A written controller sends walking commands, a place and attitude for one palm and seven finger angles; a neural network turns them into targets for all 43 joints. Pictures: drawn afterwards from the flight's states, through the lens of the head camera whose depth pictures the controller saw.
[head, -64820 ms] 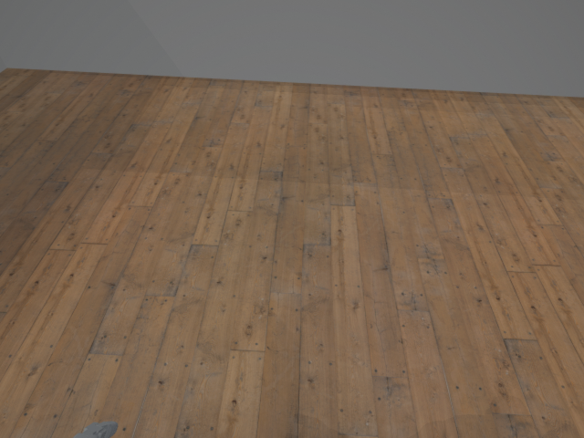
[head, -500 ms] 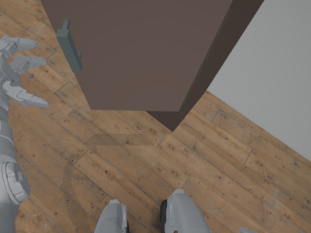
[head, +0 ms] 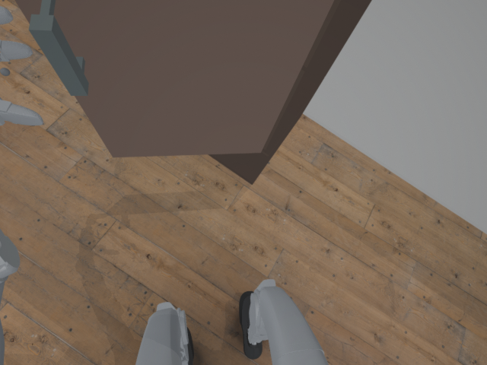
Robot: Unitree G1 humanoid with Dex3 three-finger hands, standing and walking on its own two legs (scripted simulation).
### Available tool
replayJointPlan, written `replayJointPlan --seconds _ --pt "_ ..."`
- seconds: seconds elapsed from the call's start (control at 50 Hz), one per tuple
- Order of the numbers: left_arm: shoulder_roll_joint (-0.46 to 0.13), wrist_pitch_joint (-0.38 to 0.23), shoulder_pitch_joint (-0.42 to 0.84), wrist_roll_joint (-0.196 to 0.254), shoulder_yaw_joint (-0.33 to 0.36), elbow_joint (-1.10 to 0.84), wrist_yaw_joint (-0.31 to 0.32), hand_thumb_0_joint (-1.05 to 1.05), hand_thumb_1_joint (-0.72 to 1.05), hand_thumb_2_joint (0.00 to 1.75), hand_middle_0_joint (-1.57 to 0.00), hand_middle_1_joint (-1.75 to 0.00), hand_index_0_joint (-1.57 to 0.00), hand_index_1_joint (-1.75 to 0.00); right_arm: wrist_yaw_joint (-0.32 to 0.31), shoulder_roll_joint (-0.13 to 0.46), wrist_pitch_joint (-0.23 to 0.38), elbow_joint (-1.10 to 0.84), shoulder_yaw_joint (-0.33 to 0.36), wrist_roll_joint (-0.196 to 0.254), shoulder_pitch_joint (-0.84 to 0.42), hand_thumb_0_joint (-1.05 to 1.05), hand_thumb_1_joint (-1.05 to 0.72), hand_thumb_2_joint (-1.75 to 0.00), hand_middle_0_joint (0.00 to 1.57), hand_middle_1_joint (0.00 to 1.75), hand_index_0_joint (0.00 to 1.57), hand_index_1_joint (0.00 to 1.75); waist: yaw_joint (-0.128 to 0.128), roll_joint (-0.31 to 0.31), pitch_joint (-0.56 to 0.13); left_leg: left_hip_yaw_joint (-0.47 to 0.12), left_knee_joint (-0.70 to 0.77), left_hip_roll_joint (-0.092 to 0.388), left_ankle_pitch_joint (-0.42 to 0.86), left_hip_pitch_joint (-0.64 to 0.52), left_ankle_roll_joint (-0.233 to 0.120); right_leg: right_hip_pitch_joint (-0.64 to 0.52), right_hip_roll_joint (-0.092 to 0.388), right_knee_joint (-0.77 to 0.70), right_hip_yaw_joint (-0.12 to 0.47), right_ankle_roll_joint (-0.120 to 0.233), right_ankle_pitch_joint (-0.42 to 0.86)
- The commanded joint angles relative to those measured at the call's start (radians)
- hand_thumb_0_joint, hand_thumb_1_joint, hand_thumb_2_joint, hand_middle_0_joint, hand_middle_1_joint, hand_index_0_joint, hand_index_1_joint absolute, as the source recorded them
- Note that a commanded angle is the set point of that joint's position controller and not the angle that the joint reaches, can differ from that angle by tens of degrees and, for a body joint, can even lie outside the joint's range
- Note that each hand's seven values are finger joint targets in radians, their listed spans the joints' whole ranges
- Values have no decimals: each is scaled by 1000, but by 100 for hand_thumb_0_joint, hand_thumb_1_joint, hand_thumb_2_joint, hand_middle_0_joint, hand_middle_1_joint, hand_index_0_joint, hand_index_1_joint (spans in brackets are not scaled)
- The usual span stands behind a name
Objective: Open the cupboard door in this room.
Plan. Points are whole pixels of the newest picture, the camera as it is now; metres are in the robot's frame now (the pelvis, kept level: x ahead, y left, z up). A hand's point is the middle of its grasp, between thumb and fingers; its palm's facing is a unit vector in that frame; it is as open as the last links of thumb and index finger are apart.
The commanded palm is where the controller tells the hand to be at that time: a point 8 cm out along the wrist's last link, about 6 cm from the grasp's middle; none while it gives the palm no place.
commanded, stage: move the hooked fingers beside the handle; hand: left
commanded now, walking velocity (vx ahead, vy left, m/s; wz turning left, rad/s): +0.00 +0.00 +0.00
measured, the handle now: (64, 48) +0.57 +0.21 +0.06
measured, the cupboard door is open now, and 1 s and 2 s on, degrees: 40 40 40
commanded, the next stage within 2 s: slide the fingers in behind the handle in 0.62 s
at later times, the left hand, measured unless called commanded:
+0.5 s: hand out of the picture +0.51 +0.28 +0.07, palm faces -0.02 -1.00 -0.03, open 14.0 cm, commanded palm +0.50 +0.31 +0.06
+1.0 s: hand (19, 79) +0.51 +0.25 +0.07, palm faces -0.03 -1.00 -0.03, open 14.0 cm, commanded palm +0.50 +0.28 +0.06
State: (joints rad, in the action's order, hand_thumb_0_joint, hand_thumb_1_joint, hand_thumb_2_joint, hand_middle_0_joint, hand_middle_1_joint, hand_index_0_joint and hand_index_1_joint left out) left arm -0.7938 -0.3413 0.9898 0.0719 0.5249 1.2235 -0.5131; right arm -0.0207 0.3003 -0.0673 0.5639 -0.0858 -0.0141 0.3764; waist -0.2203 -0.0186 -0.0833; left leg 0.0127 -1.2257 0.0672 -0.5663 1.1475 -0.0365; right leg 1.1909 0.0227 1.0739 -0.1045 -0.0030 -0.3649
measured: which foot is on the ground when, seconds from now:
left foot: down 0.00-1.00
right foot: down 0.00-1.00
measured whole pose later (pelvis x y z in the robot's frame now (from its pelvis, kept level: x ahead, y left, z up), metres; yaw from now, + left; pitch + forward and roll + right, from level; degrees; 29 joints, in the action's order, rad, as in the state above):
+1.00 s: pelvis +0.01 +0.00 +0.01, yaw +0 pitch +26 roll -5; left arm -0.67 -0.37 0.88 0.10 0.49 1.13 -0.45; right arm 0.00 0.28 -0.09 0.57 -0.07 -0.01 0.37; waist -0.19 -0.02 -0.10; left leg 0.01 -1.19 0.07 -0.57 1.08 -0.03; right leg 1.12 0.02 1.04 -0.10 0.00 -0.37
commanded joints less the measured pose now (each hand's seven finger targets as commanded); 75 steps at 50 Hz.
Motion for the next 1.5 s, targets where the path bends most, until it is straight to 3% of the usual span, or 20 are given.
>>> replayJointPlan --seconds 0.0,0.08,0.14,0.18,0.22,0.28,0.36,0.4,0.54,0.64,0.72,0.78,0.84,0.94,1.02,1.08,1.26,1.32,1.38,1.48 --pt "-341 -66 338 40 92 -253 3 0 -50 30 -30 -120 -30 -120 -5 210 -3 -47 82 -5 199 0 -90 -90 20 30 20 30 28 -218 -633 -87 151 -25 544 -382 22 -354 -60 -58 54 23 242" --pt "-355 -73 332 34 101 -314 10 0 -50 30 -30 -120 -30 -120 1 205 -10 -44 81 -7 201 0 -90 -90 20 30 20 30 43 -274 -635 -89 158 -21 604 -422 29 -362 -62 -59 52 28 267" --pt "-277 -61 309 46 56 -305 13 0 -50 30 -30 -120 -30 -120 7 197 -14 -38 85 -3 197 0 -90 -90 20 30 20 30 24 -242 -583 -90 165 -17 591 -430 28 -335 -65 -78 46 21 248" --pt "-270 -61 281 55 61 -314 7 0 -50 30 -30 -120 -30 -120 5 199 -17 -39 88 -2 202 0 -90 -90 20 30 20 30 32 -240 -609 -93 169 -16 635 -457 31 -349 -67 -77 42 24 267" --pt "-271 -52 295 57 60 -287 7 0 -50 30 -30 -120 -30 -120 5 197 -16 -32 84 -2 198 0 -90 -90 20 30 20 30 23 -208 -553 -88 173 -19 585 -414 26 -354 -67 -84 43 22 256" --pt "-224 -62 269 59 30 -329 4 0 -50 30 -30 -120 -30 -120 6 191 -16 -34 91 -3 201 0 -90 -90 20 30 20 30 32 -260 -597 -92 172 -16 673 -492 38 -334 -67 -84 41 25 277" --pt "-206 -62 275 66 17 -264 4 0 -50 30 -30 -120 -30 -120 1 190 -16 -37 85 1 188 0 -90 -90 20 30 20 30 13 -190 -491 -83 178 -22 591 -402 25 -345 -68 -89 41 26 266" --pt "-224 -75 274 61 32 -304 4 0 -50 30 -30 -120 -30 -120 2 191 -16 -35 91 -4 190 0 -90 -90 20 30 20 30 35 -255 -555 -86 176 -21 638 -459 39 -343 -65 -83 42 28 268" --pt "-161 -77 266 72 -5 -302 11 0 -50 30 -30 -120 -30 -120 5 187 -19 -32 94 -2 180 0 -90 -90 20 30 20 30 24 -214 -540 -96 174 -18 657 -473 45 -322 -65 -86 35 24 259" --pt "-210 -81 309 54 20 -291 34 0 -50 30 -30 -120 -30 -120 1 187 -18 -28 88 -4 173 0 -90 -90 20 30 20 30 22 -218 -527 -89 172 -24 581 -428 39 -328 -63 -81 41 26 237" --pt "-189 -100 305 52 7 -337 38 0 -50 30 -30 -120 -30 -120 5 184 -13 -34 91 -7 174 0 -90 -90 20 30 20 30 34 -260 -599 -100 169 -22 650 -492 50 -331 -63 -75 40 29 254" --pt "-173 -86 227 67 15 -293 31 0 -50 30 -30 -120 -30 -120 7 184 -16 -36 93 -1 176 0 -90 -90 20 30 20 30 43 -206 -574 -91 176 -21 640 -460 42 -360 -65 -82 39 28 269" --pt "-155 -66 272 62 -11 -280 41 0 -50 30 -30 -120 -30 -120 5 183 -16 -39 89 2 171 0 -90 -90 20 30 20 30 22 -156 -518 -74 190 -31 491 -363 21 -390 -63 -96 50 22 235" --pt "-169 -98 286 56 6 -333 67 0 -50 30 -30 -120 -30 -120 5 177 -7 -40 90 -4 170 0 -90 -90 20 30 20 30 36 -194 -575 -68 185 -36 501 -383 22 -414 -60 -90 61 26 255" --pt "-127 -98 269 55 -20 -298 75 0 -50 30 -30 -120 -30 -120 8 175 -5 -36 91 -3 171 0 -90 -90 20 30 20 30 30 -186 -523 -68 196 -34 476 -375 21 -390 -60 -96 56 27 230" --pt "-148 -109 274 56 -1 -346 81 0 -50 30 -30 -120 -30 -120 6 177 -4 -38 96 -5 174 0 -90 -90 20 30 20 30 43 -201 -589 -70 195 -35 519 -413 25 -415 -59 -89 58 28 260" --pt "-85 -114 258 60 -30 -299 115 0 -50 30 -30 -120 -30 -120 5 170 2 -38 94 -2 165 0 -90 -90 20 30 20 30 30 -130 -499 -55 203 -42 436 -339 14 -428 -59 -104 64 28 237" --pt "-106 -121 277 47 -22 -297 120 0 -50 30 -30 -120 -30 -120 5 168 5 -33 93 -4 161 0 -90 -90 20 30 20 30 35 -144 -518 -51 198 -44 422 -323 15 -442 -54 -98 72 25 238" --pt "-47 -138 301 56 -62 -339 118 0 -50 30 -30 -120 -30 -120 9 167 12 -28 99 -7 163 0 -90 -90 20 30 20 30 32 -197 -575 -67 197 -40 490 -421 27 -402 -55 -91 60 29 249" --pt "-15 -121 274 58 -78 -309 124 0 -50 30 -30 -120 -30 -120 12 165 9 -27 97 -4 159 0 -90 -90 20 30 20 30 32 -172 -532 -65 202 -40 481 -392 27 -398 -55 -91 56 28 246"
